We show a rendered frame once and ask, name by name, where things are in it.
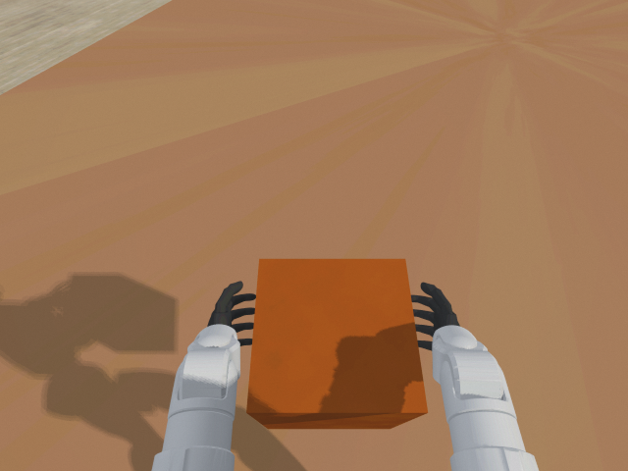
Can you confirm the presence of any robot left forearm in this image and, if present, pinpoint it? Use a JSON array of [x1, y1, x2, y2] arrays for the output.
[[151, 324, 240, 471]]

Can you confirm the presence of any robot right forearm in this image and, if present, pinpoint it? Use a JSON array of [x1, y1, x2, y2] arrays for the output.
[[432, 325, 539, 471]]

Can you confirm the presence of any carton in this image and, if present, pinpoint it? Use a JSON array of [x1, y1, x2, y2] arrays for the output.
[[246, 259, 428, 429]]

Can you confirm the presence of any robot right hand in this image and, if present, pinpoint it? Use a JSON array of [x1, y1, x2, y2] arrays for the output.
[[411, 283, 460, 351]]

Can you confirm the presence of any robot left hand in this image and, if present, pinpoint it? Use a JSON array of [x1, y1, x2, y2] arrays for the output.
[[207, 281, 256, 346]]

